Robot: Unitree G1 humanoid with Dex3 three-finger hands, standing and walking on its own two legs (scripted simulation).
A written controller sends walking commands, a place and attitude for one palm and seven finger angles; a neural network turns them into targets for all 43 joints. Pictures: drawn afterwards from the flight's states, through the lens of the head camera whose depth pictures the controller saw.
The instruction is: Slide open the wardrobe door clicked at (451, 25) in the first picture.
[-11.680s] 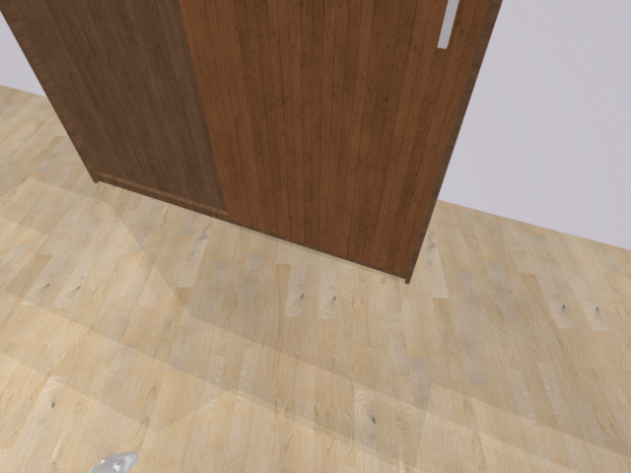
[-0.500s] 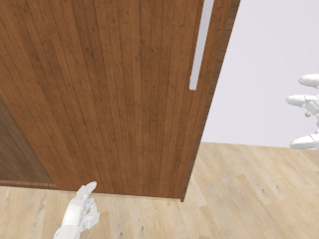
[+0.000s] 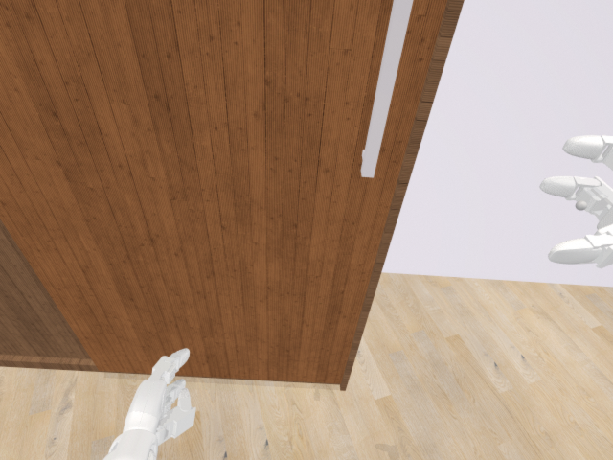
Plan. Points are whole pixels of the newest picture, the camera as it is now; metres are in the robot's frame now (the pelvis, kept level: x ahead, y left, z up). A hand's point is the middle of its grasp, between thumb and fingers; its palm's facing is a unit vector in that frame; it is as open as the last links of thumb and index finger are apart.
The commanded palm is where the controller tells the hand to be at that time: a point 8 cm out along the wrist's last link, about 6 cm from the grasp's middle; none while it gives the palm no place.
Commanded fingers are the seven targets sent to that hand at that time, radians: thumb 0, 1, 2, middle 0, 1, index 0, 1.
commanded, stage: move the hooked fingers beside the handle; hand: right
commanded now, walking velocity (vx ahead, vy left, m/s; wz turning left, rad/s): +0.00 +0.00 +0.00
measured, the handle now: (381, 89) +0.54 -0.11 +0.27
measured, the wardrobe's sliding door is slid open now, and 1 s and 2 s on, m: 0.00 0.00 0.00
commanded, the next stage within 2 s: none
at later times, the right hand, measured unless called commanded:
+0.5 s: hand (510, 179) +0.35 -0.23 +0.25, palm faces +0.09 +1.00 -0.03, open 14.0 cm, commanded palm +0.32 -0.27 +0.26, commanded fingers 0.00 0.50 -0.30 0.30 1.20 0.30 1.20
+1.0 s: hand (455, 143) +0.41 -0.18 +0.26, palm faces +0.08 +1.00 +0.00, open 13.9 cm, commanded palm +0.39 -0.23 +0.25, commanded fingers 0.00 0.50 -0.30 0.30 1.20 0.30 1.20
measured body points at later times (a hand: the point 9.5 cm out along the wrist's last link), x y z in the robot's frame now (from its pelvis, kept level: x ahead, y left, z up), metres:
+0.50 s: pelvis +0.00 +0.01 +0.00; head -0.03 +0.02 +0.45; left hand +0.20 +0.23 -0.07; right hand +0.34 -0.28 +0.26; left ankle -0.04 +0.11 -0.74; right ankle +0.06 -0.12 -0.74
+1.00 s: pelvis +0.00 +0.00 +0.00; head -0.02 +0.02 +0.45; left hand +0.16 +0.25 -0.09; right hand +0.40 -0.23 +0.26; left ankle -0.04 +0.11 -0.74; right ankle +0.06 -0.12 -0.74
